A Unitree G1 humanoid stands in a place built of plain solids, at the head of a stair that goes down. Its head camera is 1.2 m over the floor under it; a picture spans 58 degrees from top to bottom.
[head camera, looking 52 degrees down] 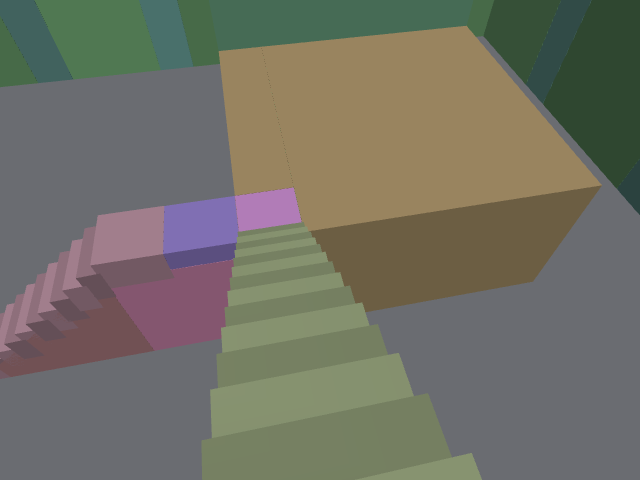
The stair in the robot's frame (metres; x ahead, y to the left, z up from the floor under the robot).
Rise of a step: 0.18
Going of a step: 0.22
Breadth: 0.71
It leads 11 degrees to the left of straight ahead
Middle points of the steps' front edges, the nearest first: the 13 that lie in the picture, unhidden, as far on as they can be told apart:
0.39 0.00 -0.18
0.60 0.05 -0.36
0.82 0.09 -0.54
1.03 0.13 -0.72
1.24 0.18 -0.90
1.45 0.22 -1.08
1.67 0.26 -1.26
1.88 0.31 -1.44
2.09 0.35 -1.62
2.30 0.39 -1.80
2.52 0.43 -1.98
2.73 0.48 -2.16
2.94 0.52 -2.34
